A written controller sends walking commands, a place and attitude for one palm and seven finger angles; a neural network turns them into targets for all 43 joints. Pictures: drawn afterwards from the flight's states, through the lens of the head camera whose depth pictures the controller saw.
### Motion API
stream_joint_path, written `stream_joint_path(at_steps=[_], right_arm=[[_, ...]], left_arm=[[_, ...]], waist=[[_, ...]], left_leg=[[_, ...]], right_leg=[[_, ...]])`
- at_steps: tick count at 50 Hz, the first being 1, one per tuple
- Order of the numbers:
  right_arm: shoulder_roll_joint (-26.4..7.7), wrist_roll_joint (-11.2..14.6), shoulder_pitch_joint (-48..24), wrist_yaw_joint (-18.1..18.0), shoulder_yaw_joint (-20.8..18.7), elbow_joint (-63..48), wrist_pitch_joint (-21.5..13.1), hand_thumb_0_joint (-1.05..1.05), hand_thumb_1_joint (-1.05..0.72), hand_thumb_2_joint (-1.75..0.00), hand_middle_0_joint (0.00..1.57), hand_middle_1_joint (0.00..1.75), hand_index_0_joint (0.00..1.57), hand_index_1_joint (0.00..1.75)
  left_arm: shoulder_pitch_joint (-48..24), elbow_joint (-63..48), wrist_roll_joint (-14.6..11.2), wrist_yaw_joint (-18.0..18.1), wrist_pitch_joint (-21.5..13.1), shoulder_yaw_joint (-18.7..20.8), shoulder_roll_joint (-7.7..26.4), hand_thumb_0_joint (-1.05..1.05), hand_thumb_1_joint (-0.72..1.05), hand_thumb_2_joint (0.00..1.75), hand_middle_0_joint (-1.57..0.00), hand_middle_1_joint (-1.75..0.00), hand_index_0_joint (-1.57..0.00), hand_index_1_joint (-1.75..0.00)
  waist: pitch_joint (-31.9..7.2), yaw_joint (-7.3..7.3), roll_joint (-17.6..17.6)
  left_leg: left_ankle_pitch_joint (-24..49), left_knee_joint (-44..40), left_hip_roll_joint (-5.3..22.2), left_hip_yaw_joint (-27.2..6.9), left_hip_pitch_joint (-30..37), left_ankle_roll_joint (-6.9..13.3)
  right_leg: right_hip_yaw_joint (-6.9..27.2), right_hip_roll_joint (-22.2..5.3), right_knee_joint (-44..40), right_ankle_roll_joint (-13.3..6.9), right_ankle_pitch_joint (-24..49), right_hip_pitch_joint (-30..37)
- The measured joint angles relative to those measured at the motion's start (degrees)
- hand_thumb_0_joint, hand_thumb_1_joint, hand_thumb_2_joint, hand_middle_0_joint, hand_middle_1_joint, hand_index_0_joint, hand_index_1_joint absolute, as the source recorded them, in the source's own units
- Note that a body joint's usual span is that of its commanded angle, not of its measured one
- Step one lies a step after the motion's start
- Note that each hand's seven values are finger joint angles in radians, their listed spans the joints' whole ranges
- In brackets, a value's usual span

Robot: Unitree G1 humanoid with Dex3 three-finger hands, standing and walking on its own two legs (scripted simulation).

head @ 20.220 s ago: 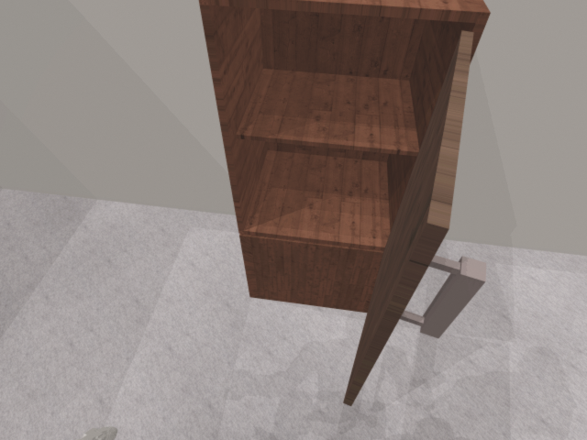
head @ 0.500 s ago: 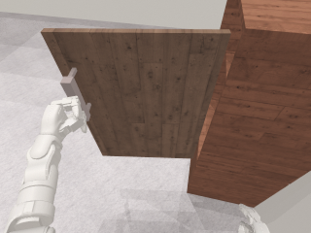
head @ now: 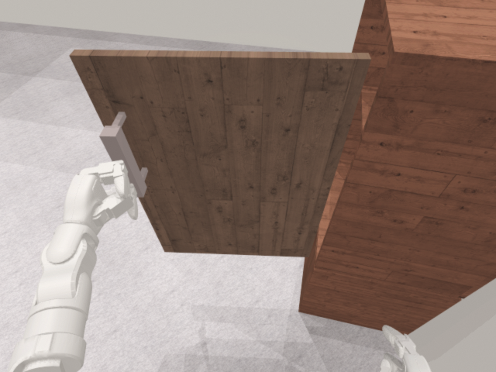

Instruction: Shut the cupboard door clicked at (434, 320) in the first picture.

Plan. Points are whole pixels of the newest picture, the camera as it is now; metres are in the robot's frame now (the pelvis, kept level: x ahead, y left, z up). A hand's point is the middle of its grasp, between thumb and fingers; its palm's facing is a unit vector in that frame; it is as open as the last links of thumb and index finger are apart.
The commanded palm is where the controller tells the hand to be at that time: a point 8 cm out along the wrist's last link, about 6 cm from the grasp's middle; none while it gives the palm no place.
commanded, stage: push the door shut along its arc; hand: left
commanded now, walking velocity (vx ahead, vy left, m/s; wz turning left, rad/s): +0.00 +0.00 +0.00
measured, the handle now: (129, 156) +0.45 +0.23 +0.10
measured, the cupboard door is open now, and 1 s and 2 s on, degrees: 100 85 71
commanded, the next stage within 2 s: pull the fist back off the door in 1.82 s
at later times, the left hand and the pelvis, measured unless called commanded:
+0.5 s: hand (142, 170) +0.41 +0.19 +0.11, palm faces -0.14 -0.99 -0.03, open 3.1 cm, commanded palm +0.40 +0.24 +0.10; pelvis +0.00 +0.00 +0.00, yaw +0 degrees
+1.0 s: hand (172, 144) +0.47 +0.15 +0.11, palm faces -0.28 -0.96 -0.02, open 3.1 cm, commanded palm +0.47 +0.21 +0.10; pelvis -0.01 +0.01 -0.02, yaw -1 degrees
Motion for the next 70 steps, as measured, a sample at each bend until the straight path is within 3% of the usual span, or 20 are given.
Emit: stream_joint_path(at_steps=[15, 42, 53, 70], right_arm=[[-0.5, -0.2, 0.8, -0.3, 0.6, 0.2, 1.8, 0.01, -0.9, -0.9, 0.2, 0.3, 0.2, 0.3], [-1.2, -1.3, 5.2, 0.8, 0.2, 2.2, 4.3, 0.01, -0.9, -0.9, 0.2, 0.3, 0.2, 0.3], [-1.4, -2.0, 6.4, 1.2, 0.3, 1.6, 5.6, 0.01, -0.9, -0.9, 0.21, 0.3, 0.2, 0.3], [-2.2, -2.8, 7.0, 0.8, 0.4, 2.4, 5.8, 0.01, -0.9, -0.9, 0.21, 0.3, 0.2, 0.3]], left_arm=[[-10.9, 12.3, 0.4, -5.8, -0.8, 1.2, 3.9, 0.03, 0.9, 0.91, -1.3, -1.5, -1.3, -1.5], [-31.4, 33.3, 3.7, -12.3, -4.7, 1.0, 9.2, 0.01, 0.9, 0.9, -1.3, -1.5, -1.3, -1.5], [-37.2, 38.5, 5.8, -13.8, -4.2, 3.8, 11.6, 0.01, 0.9, 0.9, -1.3, -1.5, -1.3, -1.5], [-49.0, 45.3, 7.8, -16.3, -2.0, 2.9, 15.6, 0.01, 0.9, 0.9, -1.3, -1.5, -1.29, -1.5]], waist=[[0.4, -1.24, -0.4], [-0.1, -5.6, -0.9], [-0.5, -7.95, -0.7], [0.0, -10.75, -0.5]], left_leg=[[0.0, 0.9, 0.1, -0.3, -2.0, 0.0], [-1.0, 5.7, 0.3, 0.3, -10.9, 0.6], [-1.7, 7.5, 0.9, 1.0, -14.3, 0.7], [-2.7, 11.1, 1.5, 0.2, -21.1, 0.5]], right_leg=[[-0.2, 0.1, 0.6, -0.1, 0.1, -1.8], [0.5, 0.2, 4.5, 0.4, -0.1, -10.5], [1.3, 0.8, 6.1, 0.4, -0.4, -14.2], [0.7, 1.5, 8.7, 0.2, -0.9, -20.5]])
